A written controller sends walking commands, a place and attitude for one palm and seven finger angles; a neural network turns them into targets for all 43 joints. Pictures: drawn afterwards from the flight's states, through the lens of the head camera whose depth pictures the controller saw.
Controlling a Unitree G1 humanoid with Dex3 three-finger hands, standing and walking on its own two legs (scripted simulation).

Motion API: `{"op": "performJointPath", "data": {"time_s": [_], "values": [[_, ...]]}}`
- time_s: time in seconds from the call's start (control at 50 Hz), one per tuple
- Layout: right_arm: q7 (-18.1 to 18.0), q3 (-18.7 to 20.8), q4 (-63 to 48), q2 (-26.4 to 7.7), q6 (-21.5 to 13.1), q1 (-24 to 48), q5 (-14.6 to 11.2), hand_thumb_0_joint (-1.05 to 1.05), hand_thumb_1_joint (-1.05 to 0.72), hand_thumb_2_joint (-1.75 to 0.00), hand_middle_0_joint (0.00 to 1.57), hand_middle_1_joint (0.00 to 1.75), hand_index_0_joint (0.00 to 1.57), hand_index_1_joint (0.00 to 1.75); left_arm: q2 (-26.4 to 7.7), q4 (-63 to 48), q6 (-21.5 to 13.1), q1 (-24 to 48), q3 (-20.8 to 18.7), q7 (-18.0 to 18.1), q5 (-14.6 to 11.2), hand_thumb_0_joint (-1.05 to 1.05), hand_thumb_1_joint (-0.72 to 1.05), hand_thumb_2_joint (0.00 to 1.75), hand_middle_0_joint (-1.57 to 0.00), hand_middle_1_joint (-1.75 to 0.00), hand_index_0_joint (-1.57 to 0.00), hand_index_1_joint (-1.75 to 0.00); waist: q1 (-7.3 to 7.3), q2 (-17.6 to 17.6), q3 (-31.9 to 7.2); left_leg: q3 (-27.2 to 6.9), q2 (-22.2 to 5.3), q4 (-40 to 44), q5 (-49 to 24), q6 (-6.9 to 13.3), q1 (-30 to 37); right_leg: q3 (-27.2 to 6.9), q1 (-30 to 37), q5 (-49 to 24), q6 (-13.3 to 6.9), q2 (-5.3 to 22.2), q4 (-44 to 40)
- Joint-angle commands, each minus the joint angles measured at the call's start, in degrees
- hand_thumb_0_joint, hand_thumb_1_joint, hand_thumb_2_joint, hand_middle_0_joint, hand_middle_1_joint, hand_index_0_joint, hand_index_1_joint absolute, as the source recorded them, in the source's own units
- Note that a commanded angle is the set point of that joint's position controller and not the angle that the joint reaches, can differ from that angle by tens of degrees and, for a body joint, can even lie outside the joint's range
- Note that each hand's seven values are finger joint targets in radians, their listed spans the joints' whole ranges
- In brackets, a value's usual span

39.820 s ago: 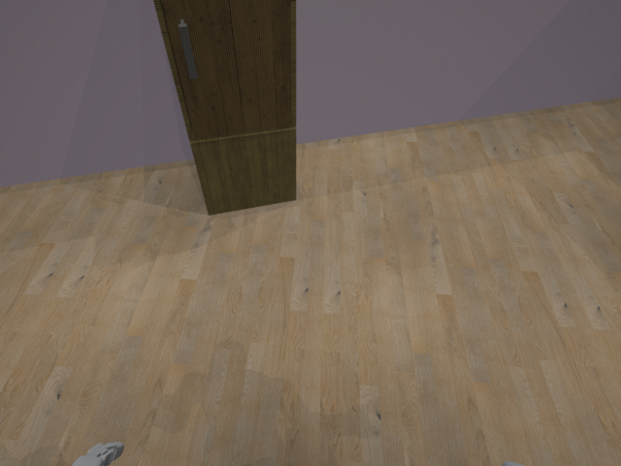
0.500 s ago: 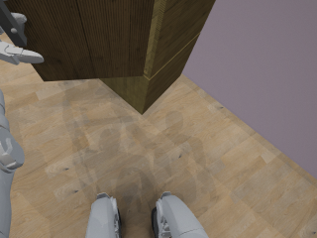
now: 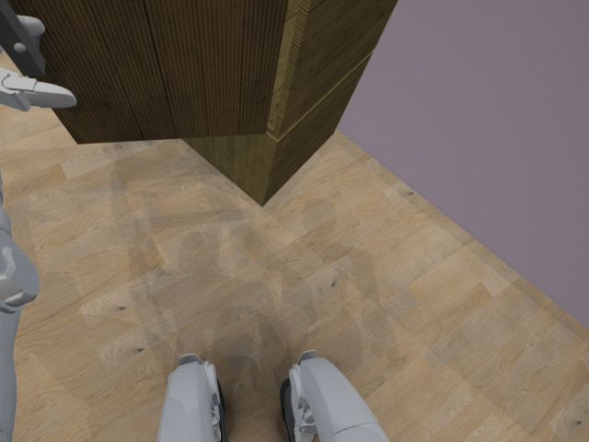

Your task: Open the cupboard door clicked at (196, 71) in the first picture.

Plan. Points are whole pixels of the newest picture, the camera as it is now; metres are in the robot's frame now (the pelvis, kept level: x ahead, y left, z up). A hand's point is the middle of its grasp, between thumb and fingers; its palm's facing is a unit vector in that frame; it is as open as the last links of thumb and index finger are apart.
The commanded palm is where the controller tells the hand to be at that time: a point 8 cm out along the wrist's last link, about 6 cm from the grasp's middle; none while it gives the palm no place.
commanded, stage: close the thumb around the handle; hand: left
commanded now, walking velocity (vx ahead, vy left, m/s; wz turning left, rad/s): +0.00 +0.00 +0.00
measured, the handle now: (0, 1) +0.62 +0.26 +0.09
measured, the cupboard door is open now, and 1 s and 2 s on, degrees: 50 51 100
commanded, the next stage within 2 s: pull the door open along its arc in 0.64 s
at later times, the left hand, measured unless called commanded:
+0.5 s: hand (17, 42) +0.57 +0.25 +0.08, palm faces +0.06 -1.00 +0.00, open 6.4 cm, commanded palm +0.57 +0.27 +0.08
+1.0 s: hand (33, 51) +0.56 +0.23 +0.08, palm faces +0.08 -1.00 -0.01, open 5.5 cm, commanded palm +0.53 +0.26 +0.08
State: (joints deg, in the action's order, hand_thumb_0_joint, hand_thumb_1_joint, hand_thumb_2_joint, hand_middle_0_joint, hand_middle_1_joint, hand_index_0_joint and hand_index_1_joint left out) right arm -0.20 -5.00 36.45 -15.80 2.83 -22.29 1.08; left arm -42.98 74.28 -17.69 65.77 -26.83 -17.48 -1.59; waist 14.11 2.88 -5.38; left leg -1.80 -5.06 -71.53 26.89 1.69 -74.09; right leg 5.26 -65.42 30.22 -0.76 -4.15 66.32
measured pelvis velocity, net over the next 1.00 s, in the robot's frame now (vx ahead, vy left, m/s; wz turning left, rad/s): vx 0.01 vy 0.00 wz -0.01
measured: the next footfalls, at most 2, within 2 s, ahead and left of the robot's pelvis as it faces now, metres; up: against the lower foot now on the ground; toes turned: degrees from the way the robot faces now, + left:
none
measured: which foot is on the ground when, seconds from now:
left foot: down 0.00-1.00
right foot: down 0.00-1.00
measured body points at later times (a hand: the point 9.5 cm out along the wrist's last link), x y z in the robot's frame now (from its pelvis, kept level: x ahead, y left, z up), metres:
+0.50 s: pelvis +0.01 +0.01 +0.00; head +0.19 +0.06 +0.41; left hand +0.56 +0.30 +0.08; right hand -0.02 -0.25 -0.09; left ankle +0.05 +0.10 -0.63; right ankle +0.00 -0.12 -0.63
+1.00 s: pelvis +0.01 +0.00 +0.01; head +0.19 +0.04 +0.42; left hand +0.55 +0.29 +0.08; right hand -0.02 -0.25 -0.09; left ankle +0.05 +0.10 -0.63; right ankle +0.00 -0.12 -0.63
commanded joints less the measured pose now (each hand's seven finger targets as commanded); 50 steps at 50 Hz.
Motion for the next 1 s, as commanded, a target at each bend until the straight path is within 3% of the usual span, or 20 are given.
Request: {"op": "performJointPath", "data": {"time_s": [0.0, 0.06, 0.12, 0.18, 0.24, 0.28, 0.3, 0.42, 0.44, 0.48, 0.56, 0.6, 0.68, 0.72, 0.74, 0.76, 0.82, 0.9, 0.94, 0.98], "values": [[-0.9, 4.5, -0.6, -12.0, -0.3, -13.4, 0.5, 0.0, -0.9, -0.9, 0.2, 0.3, 0.2, 0.3, -16.5, -13.6, -4.5, 26.6, -1.6, 1.0, -0.5, 0.0, -0.28, 0.4, -0.32, -1.22, -0.32, -1.22, 0.97, 13.7, -33.7, -4.6, 0.7, 5.1, -22.9, 0.6, 37.1, -2.0, 3.3, -16.5, -0.5, -0.7, -8.0], [-0.6, 4.7, -0.7, -12.1, -0.1, -13.9, 0.7, 0.0, -0.9, -0.9, 0.2, 0.3, 0.2, 0.3, -16.8, -14.8, -5.3, 24.9, -2.2, 0.7, -0.5, 0.0, -0.11, 0.47, -0.33, -1.24, -0.33, -1.24, -0.04, 16.5, -35.8, -5.3, 0.6, 5.6, -26.8, 0.1, 40.8, -1.7, 3.1, -18.2, -0.9, -0.8, -7.4], [-0.5, 4.8, -0.7, -12.0, 0.4, -13.8, 0.6, 0.0, -0.9, -0.9, 0.2, 0.3, 0.2, 0.3, -15.5, -13.6, -4.4, 21.9, -1.8, 0.0, -0.7, 0.0, 0.06, 0.54, -0.34, -1.26, -0.34, -1.26, -0.08, 14.7, -34.6, -4.9, 0.5, 5.6, -27.4, 0.1, 40.4, -1.5, 3.8, -19.3, -0.6, -0.8, -8.0], [-0.7, 4.8, -0.7, -12.2, 0.7, -13.8, 0.4, 0.0, -0.9, -0.9, 0.2, 0.3, 0.2, 0.3, -12.8, -12.7, -3.2, 23.3, 0.5, -0.4, -1.1, 0.0, 0.23, 0.61, -0.35, -1.28, -0.35, -1.28, 1.0, 13.7, -32.0, -5.4, 0.4, 6.6, -25.2, 0.1, 40.2, -1.1, 2.0, -17.2, -0.5, -0.8, -8.6], [-0.9, 4.7, -0.8, -12.3, 0.6, -14.2, 0.5, 0.0, -0.9, -0.9, 0.2, 0.3, 0.2, 0.3, -14.9, -12.9, -2.9, 24.3, -1.2, -0.2, -1.4, 0.0, 0.4, 0.68, -0.36, -1.3, -0.36, -1.3, 1.03, 12.1, -31.8, -5.0, 0.5, 6.5, -24.2, 0.4, 38.4, -1.4, 3.5, -17.3, -0.5, -0.9, -8.9], [-0.9, 4.9, -0.4, -12.1, 0.4, -14.3, 0.7, 0.0, -0.9, -0.9, 0.2, 0.3, 0.2, 0.3, -14.6, -15.2, -4.4, 26.0, -1.1, 0.2, -1.3, 0.0, 0.51, 0.73, -0.37, -1.31, -0.37, -1.31, 0.86, 14.4, -33.9, -5.9, 0.4, 6.5, -26.0, -0.1, 41.4, -1.1, 1.7, -17.2, -0.7, -0.8, -8.2], [-0.7, 4.8, -0.3, -11.8, 0.3, -13.9, 0.8, 0.0, -0.9, -0.9, 0.2, 0.3, 0.2, 0.3, -12.4, -15.2, -4.8, 26.6, 0.5, 0.5, -1.2, 0.0, 0.56, 0.76, -0.38, -1.31, -0.38, -1.31, 1.2, 16.0, -33.1, -6.0, 0.4, 6.3, -25.9, -0.2, 42.0, -1.2, 0.3, -16.8, -0.8, -0.8, -8.2], [-0.4, 4.9, -0.3, -12.1, 0.6, -14.1, 1.0, 0.0, -0.9, -0.9, 0.2, 0.3, 0.2, 0.3, -12.5, -12.6, -4.5, 24.6, 0.2, 1.2, -0.6, 0.0, 0.9, 0.9, -0.4, -1.35, -0.4, -1.35, 1.02, 14.6, -32.1, -6.2, 0.4, 6.6, -25.4, -0.3, 41.4, -0.8, 0.3, -16.2, -0.8, -0.6, -8.1], [-0.4, 4.7, -0.5, -12.0, 0.6, -13.9, 0.8, 0.0, -0.9, -0.9, 0.2, 0.3, 0.2, 0.3, -11.5, -10.7, -3.7, 24.2, 1.3, 1.2, -0.4, 0.0, 0.9, 0.9, -0.4, -1.35, -0.4, -1.35, 1.6, 13.9, -30.5, -5.9, 0.5, 6.6, -24.2, -0.1, 39.9, -0.9, 0.2, -15.9, -0.7, -0.7, -8.4], [-0.6, 4.5, -0.6, -12.3, 0.8, -14.1, 0.8, 0.0, -0.9, -0.9, 0.2, 0.3, 0.2, 0.3, -13.1, -10.6, -3.2, 25.8, 0.6, 1.3, -0.1, 0.0, 0.9, 0.9, -0.4, -1.35, -0.4, -1.35, 1.8, 14.1, -30.5, -6.0, 0.4, 6.5, -23.9, 0.0, 39.7, -0.8, -0.3, -15.6, -0.7, -0.5, -8.2], [-0.8, 4.3, -1.1, -12.4, 0.7, -14.6, 1.2, 0.0, -0.9, -0.9, 0.2, 0.3, 0.2, 0.3, -17.5, -12.3, -3.6, 26.7, -2.8, 2.0, 0.2, 0.0, 0.9, 0.9, -0.4, -1.35, -0.4, -1.35, 0.97, 14.2, -33.2, -5.9, 0.5, 6.0, -25.6, 0.2, 39.1, -1.0, 1.9, -16.9, -0.8, -0.6, -7.3], [-0.5, 4.4, -1.7, -12.1, 0.8, -14.4, 1.2, 0.0, -0.9, -0.9, 0.2, 0.3, 0.2, 0.3, -17.9, -13.8, -4.2, 24.3, -3.7, 2.3, 0.2, 0.0, 0.9, 0.9, -0.4, -1.35, -0.4, -1.35, -0.25, 15.1, -35.7, -5.5, 0.6, 5.6, -28.6, 0.0, 40.3, -1.2, 3.7, -19.2, -0.8, -0.7, -7.2], [-0.1, 4.7, -1.6, -11.9, 0.9, -14.0, 1.2, 0.0, -0.9, -0.9, 0.2, 0.3, 0.2, 0.3, -15.5, -16.2, -5.2, 24.3, -2.4, 2.1, -0.2, 0.0, 0.9, 0.9, -0.4, -1.35, -0.4, -1.35, 0.08, 14.4, -36.3, -5.2, 0.5, 5.5, -29.1, 0.0, 40.7, -1.3, 4.6, -20.5, -0.5, -0.8, -7.2], [-0.2, 4.8, -1.8, -12.0, 1.0, -13.9, 0.9, 0.0, -0.9, -0.9, 0.2, 0.3, 0.2, 0.3, -17.1, -14.6, -4.6, 21.8, -3.9, 1.9, -0.5, 0.0, 0.9, 0.9, -0.4, -1.35, -0.4, -1.35, -0.32, 12.2, -35.5, -4.3, 0.8, 5.5, -27.4, 0.3, 37.9, -1.7, 6.9, -21.1, -0.3, -0.9, -7.7], [-0.3, 4.5, -1.0, -11.9, 0.8, -13.6, 0.9, 0.0, -0.9, -0.9, 0.2, 0.3, 0.2, 0.3, -16.1, -15.8, -4.7, 28.4, -1.6, 2.0, -0.4, 0.0, 0.9, 0.9, -0.4, -1.35, -0.4, -1.35, 1.9, 12.9, -34.3, -4.5, 0.6, 5.2, -25.5, 0.5, 37.1, -1.9, 5.4, -20.1, -0.1, -0.9, -7.8], [-0.2, 4.7, -0.6, -11.5, 0.6, -14.2, 1.0, 0.0, -0.9, -0.9, 0.2, 0.3, 0.2, 0.3, -14.0, -15.8, -4.9, 29.3, -0.7, 2.0, -0.4, 0.0, 0.9, 0.9, -0.4, -1.35, -0.4, -1.35, 1.85, 13.6, -34.2, -4.9, 0.7, 5.1, -25.4, 0.5, 38.0, -1.9, 4.3, -19.3, -0.4, -0.9, -7.7], [-0.1, 4.8, -1.1, -11.7, 0.7, -14.1, 0.9, 0.0, -0.9, -0.9, 0.2, 0.3, 0.2, 0.3, -14.1, -13.8, -4.4, 21.5, -1.8, 1.8, -0.7, 0.0, 0.9, 0.9, -0.4, -1.35, -0.4, -1.35, -0.15, 12.6, -34.5, -4.3, 0.8, 5.9, -25.6, 0.3, 37.6, -1.7, 6.4, -19.6, -0.5, -1.0, -8.1], [0.2, 5.3, -1.5, -11.5, 0.9, -13.7, 0.7, 0.0, -0.9, -0.9, 0.2, 0.3, 0.2, 0.3, -13.0, -18.3, -5.3, 17.1, -2.1, 1.2, -1.5, 0.0, 0.9, 0.9, -0.4, -1.35, -0.4, -1.35, -2.26, 15.4, -37.7, -4.2, 0.9, 6.6, -30.3, -0.2, 42.3, -1.7, 7.6, -22.7, -0.7, -0.8, -8.0], [0.3, 5.6, -2.1, -11.3, 1.0, -13.5, 0.5, 0.0, -0.9, -0.9, 0.2, 0.3, 0.2, 0.3, -11.5, -18.9, -5.0, 12.9, -2.3, 0.9, -2.5, 0.0, 0.9, 0.9, -0.4, -1.35, -0.4, -1.35, -2.8, 12.5, -36.9, -3.5, 1.2, 7.1, -30.2, 0.0, 41.4, -1.7, 9.9, -24.1, -0.5, -1.0, -8.6], [0.4, 5.8, -2.6, -11.1, 1.0, -13.0, 0.3, 0.0, -0.9, -0.9, 0.2, 0.3, 0.2, 0.3, -10.3, -21.6, -5.5, 9.5, -2.4, 0.7, -3.6, 0.0, 0.9, 0.9, -0.4, -1.35, -0.4, -1.35, -3.94, 12.1, -37.5, -3.1, 1.4, 7.9, -31.4, 0.1, 42.3, -1.8, 11.9, -25.9, -0.5, -1.0, -9.0]]}}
